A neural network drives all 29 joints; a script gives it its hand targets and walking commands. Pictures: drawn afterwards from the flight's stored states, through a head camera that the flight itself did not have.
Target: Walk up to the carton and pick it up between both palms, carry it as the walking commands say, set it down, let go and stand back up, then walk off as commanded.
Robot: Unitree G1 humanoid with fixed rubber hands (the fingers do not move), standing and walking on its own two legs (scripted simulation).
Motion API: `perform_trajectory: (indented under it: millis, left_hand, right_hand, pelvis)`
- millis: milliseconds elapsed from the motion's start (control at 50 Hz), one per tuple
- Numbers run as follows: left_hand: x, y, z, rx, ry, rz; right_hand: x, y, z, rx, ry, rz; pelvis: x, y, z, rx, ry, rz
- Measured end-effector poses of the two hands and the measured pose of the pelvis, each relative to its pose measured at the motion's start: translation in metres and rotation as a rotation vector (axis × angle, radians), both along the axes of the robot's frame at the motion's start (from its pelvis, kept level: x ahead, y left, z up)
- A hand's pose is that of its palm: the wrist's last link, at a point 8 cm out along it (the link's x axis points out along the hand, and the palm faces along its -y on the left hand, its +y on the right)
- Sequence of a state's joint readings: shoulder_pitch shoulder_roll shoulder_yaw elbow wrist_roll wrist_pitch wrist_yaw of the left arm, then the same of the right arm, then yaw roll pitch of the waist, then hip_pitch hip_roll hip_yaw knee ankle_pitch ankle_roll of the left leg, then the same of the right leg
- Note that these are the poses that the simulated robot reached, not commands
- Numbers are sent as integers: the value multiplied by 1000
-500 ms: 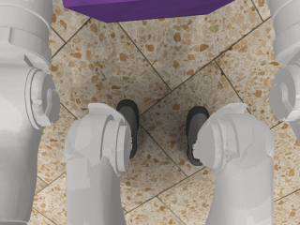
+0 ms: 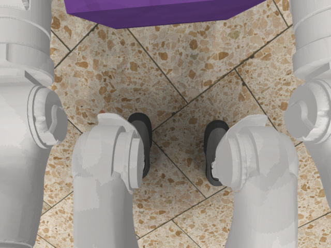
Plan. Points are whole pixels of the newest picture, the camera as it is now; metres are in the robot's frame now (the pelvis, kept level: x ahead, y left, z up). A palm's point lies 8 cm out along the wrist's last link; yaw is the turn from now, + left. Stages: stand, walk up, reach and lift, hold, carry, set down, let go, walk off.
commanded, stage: reach and lift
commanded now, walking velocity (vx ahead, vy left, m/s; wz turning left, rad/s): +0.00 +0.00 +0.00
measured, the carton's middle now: out of the picture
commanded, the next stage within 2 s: none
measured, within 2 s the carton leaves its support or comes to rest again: leaves its support in 0.28 s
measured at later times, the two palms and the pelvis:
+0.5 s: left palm out of the picture +0.57 +0.22 -0.12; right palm out of the picture +0.59 -0.14 -0.12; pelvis -0.01 +0.00 +0.02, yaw +0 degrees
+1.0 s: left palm out of the picture +0.57 +0.22 -0.07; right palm out of the picture +0.59 -0.14 -0.07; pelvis -0.01 +0.00 +0.06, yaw -1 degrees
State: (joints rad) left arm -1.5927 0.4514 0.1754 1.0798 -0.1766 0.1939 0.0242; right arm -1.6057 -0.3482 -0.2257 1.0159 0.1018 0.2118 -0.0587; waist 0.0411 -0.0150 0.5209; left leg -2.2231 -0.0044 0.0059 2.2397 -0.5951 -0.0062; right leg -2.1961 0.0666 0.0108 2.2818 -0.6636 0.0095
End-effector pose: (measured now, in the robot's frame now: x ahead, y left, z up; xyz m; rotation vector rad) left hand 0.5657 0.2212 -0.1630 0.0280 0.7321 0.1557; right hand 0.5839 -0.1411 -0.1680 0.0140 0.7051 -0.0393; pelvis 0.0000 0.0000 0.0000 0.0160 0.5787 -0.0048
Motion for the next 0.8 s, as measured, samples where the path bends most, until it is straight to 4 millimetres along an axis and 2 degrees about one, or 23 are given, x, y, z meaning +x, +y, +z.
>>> perform_trajectory:
  millis: [200,280,520,800]
  left_hand:
    - [-4,-2,1,11,5,17]
    - [-6,-3,5,15,11,31]
    - [3,0,48,17,-22,26]
    - [1,-1,71,10,-24,29]
  right_hand:
    - [-1,1,2,-21,4,-5]
    - [-2,2,11,-36,8,-5]
    - [6,5,54,-29,-26,-11]
    - [2,3,76,-26,-25,-18]
  pelvis:
    - [0,0,2,-4,2,-1]
    - [-2,0,7,-9,-3,1]
    - [-10,1,26,-15,-13,4]
    - [-12,4,47,-23,-10,6]
